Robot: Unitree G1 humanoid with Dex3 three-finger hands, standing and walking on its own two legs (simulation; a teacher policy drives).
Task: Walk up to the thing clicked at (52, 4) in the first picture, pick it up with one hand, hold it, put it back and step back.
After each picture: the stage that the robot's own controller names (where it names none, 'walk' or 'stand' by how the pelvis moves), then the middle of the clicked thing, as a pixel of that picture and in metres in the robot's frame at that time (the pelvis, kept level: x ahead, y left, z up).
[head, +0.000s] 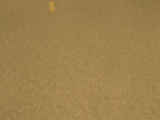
stand; (52, 6) +2.18 +0.45 -0.72
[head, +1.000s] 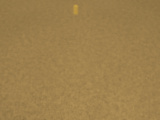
walk; (75, 9) +2.06 +0.17 -0.69
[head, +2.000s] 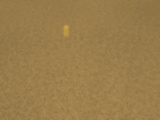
walk; (66, 31) +1.48 +0.17 -0.70
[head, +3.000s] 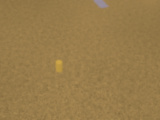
walk; (59, 66) +0.99 +0.19 -0.71
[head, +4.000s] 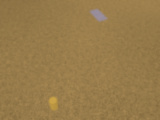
walk; (53, 103) +0.61 +0.20 -0.71
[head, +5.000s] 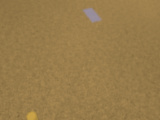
walk; (32, 118) +0.43 +0.28 -0.68
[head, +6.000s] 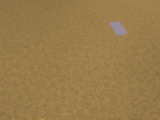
stand; out of the picture +0.44 +0.33 -0.71
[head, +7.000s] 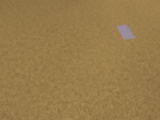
stand; out of the picture +0.41 +0.32 -0.72
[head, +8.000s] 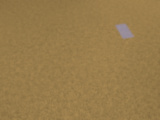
stand; out of the picture +0.42 +0.32 -0.72
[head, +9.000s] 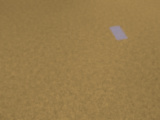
stand; out of the picture +0.43 +0.35 -0.73
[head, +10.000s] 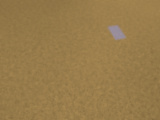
stand; out of the picture +0.41 +0.35 -0.73
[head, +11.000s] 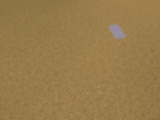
go down; out of the picture +0.40 +0.35 -0.73
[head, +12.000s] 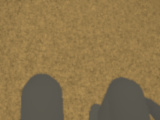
go down; out of the picture +0.45 +0.42 -0.32
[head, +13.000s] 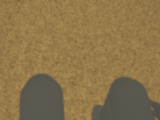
approach; out of the picture +0.44 +0.42 -0.30
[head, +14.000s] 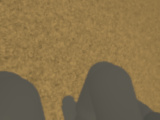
close in; out of the picture +0.41 +0.46 -0.22
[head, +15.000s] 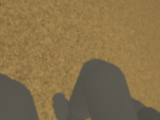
approach; out of the picture +0.39 +0.47 -0.22
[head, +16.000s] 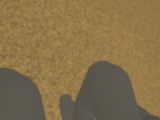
lift; out of the picture +0.40 +0.44 -0.22
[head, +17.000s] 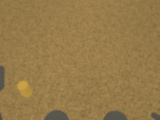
lift; (25, 89) +0.44 +0.35 -0.52
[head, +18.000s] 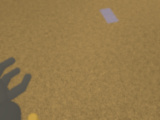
approach; out of the picture +0.42 +0.35 -0.67
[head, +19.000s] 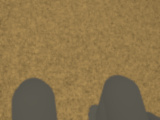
lift; out of the picture +0.45 +0.40 -0.30
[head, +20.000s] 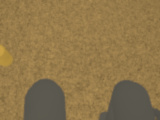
stand; (1, 55) +0.46 +0.39 -0.29
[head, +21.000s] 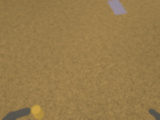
hold; (37, 112) +0.43 +0.33 -0.61
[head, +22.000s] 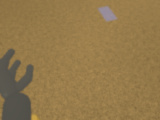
close; out of the picture +0.41 +0.36 -0.67
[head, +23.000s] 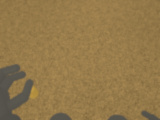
stand; (31, 91) +0.45 +0.35 -0.54
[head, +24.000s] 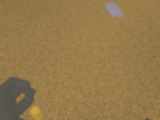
crouch; (36, 113) +0.45 +0.34 -0.63
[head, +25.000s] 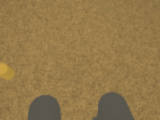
crouch; (5, 71) +0.45 +0.38 -0.43
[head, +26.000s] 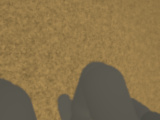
lower; out of the picture +0.41 +0.45 -0.23
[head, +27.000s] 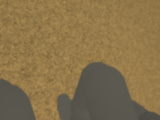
lower; out of the picture +0.41 +0.46 -0.23
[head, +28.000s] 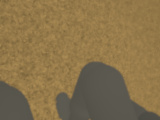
lower; out of the picture +0.41 +0.46 -0.23
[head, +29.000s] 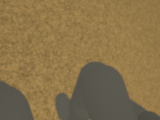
lower; out of the picture +0.41 +0.46 -0.23
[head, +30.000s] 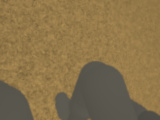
loosen; out of the picture +0.41 +0.46 -0.23
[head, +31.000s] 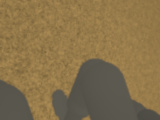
open; out of the picture +0.39 +0.44 -0.23
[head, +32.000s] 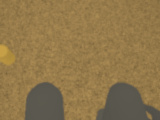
walk; (5, 55) +0.47 +0.38 -0.35
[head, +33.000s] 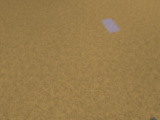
stand; out of the picture +0.42 +0.33 -0.66
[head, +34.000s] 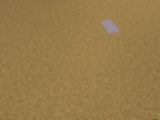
stand; out of the picture +0.43 +0.34 -0.67
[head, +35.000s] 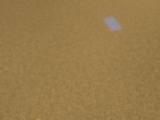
stand; out of the picture +0.43 +0.34 -0.67
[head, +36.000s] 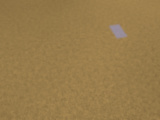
stand; out of the picture +0.45 +0.32 -0.72
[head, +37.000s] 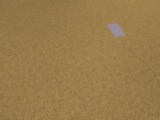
stand; out of the picture +0.42 +0.33 -0.73
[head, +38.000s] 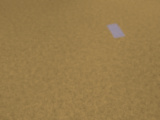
walk; out of the picture +0.42 +0.34 -0.73
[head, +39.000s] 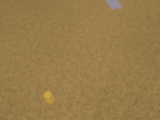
walk; (49, 97) +0.56 +0.34 -0.71
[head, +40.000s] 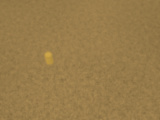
walk; (48, 58) +0.92 +0.29 -0.70
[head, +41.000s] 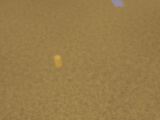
stand; (58, 61) +1.06 +0.31 -0.71
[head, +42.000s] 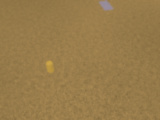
stand; (50, 66) +1.02 +0.32 -0.72
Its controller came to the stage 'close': yes
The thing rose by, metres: 0.01
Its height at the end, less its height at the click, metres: +0.00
